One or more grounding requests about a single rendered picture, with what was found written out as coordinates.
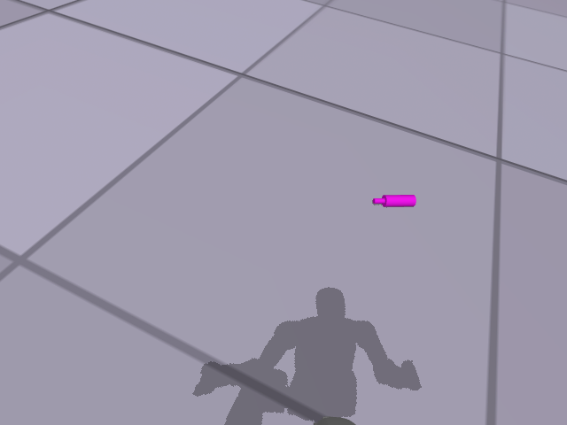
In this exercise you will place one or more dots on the bottle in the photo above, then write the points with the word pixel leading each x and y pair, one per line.
pixel 396 200

